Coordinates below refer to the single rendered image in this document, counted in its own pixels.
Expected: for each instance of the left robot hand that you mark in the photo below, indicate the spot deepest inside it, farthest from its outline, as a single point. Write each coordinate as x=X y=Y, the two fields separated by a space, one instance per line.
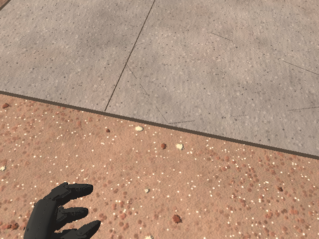
x=49 y=215

